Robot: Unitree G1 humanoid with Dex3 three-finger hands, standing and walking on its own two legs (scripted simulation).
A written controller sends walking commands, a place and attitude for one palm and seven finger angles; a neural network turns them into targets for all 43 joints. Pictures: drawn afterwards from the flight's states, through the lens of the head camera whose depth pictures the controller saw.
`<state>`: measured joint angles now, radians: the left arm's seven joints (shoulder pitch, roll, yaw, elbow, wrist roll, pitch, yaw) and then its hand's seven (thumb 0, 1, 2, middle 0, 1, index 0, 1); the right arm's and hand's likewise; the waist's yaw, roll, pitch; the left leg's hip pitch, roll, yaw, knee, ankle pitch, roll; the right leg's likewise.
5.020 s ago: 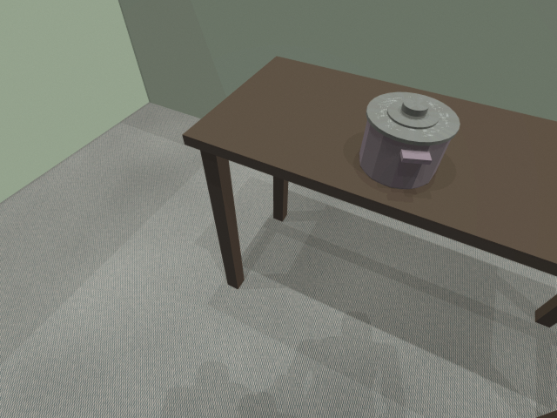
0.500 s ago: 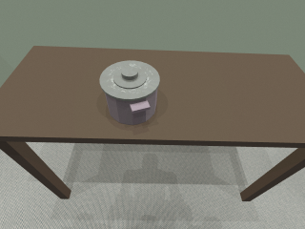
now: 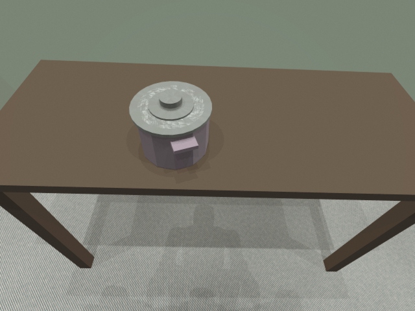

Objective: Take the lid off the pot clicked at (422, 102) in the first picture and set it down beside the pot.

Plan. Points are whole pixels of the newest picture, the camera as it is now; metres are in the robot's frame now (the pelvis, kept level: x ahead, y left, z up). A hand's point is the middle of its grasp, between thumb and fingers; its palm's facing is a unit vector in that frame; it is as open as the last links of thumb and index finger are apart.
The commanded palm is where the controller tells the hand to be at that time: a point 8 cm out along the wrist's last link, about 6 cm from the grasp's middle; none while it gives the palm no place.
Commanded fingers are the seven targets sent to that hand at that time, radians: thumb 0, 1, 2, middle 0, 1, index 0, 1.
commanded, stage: look again from close up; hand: left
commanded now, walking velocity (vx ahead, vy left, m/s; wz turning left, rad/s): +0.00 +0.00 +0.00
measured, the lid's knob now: (170, 98) +0.50 +0.12 +0.13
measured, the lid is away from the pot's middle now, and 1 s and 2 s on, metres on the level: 0.00 0.00 0.00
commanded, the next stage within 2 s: lift the closed hand beside the body in 0.16 s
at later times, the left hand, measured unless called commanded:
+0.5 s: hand out of the picture +0.13 +0.19 -0.07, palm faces +0.13 -0.95 -0.30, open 6.2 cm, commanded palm +0.07 +0.24 -0.03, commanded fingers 0.00 0.90 0.90 -0.77 -0.92 -0.77 -0.92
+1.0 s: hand out of the picture +0.06 +0.24 +0.02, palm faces +0.28 -0.90 -0.33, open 3.1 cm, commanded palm +0.01 +0.28 +0.06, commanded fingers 0.00 0.90 0.90 -1.30 -1.50 -1.30 -1.50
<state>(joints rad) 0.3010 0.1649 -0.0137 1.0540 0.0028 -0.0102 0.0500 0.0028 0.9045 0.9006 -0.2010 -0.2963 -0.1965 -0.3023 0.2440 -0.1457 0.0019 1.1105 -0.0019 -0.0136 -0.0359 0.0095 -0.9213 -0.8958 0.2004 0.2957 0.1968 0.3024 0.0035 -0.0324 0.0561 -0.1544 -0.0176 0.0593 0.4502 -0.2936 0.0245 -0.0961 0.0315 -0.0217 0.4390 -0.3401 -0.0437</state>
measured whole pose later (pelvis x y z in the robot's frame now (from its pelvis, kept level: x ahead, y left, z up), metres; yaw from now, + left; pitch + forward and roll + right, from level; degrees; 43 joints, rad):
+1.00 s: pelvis -0.07 +0.01 +0.00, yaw +2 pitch -5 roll -1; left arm 0.65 0.27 0.11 -0.16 -0.04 -0.04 0.08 0.02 0.90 0.90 -1.25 -1.44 -1.25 -1.45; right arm 0.21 -0.19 0.04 0.59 0.01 -0.08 -0.05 0.02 -0.90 -0.90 0.20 0.30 0.20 0.30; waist 0.05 0.04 0.05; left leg -0.14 -0.02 0.02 0.42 -0.18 0.04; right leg -0.05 0.04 -0.06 0.36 -0.22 -0.04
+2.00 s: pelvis -0.05 +0.01 +0.00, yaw +0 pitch -2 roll +0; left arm 0.55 0.44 0.16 -0.53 0.39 0.08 0.14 0.01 0.85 0.92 -1.29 -1.45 -1.28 -1.45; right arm 0.16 -0.26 0.02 0.56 0.00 0.02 -0.01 0.02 -0.90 -0.90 0.20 0.30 0.20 0.30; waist 0.08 0.08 0.02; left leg -0.19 -0.02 0.05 0.45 -0.22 0.04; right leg -0.13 0.03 -0.03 0.43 -0.26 -0.03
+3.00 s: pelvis -0.09 +0.02 +0.00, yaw +2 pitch -4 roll +0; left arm -0.20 0.68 0.01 -0.15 0.73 0.14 -0.37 0.00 -0.34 1.56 -0.86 -0.09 -0.86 -0.10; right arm 0.09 -0.30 0.03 0.58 0.06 0.08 0.02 0.02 -0.90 -0.90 0.20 0.30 0.20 0.30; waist 0.06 0.15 0.05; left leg -0.21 -0.05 0.03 0.41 -0.13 0.06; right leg -0.16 0.00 -0.05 0.45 -0.22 -0.02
